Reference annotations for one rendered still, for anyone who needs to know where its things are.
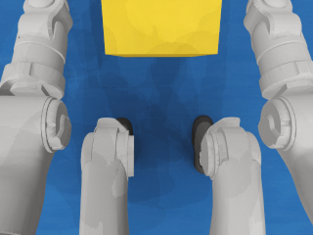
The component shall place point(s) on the robot right upper arm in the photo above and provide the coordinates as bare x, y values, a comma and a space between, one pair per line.
286, 124

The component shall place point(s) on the left robot forearm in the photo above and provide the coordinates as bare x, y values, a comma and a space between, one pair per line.
40, 51

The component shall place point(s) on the robot right foot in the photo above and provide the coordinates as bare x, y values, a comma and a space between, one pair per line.
200, 127

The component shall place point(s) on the right robot forearm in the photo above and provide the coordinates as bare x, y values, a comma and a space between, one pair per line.
280, 49

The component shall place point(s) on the carton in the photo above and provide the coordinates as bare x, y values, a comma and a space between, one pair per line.
161, 28

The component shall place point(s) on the robot left upper arm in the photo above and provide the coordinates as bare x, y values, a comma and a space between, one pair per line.
32, 130

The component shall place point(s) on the robot left shin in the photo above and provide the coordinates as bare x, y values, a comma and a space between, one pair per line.
87, 145

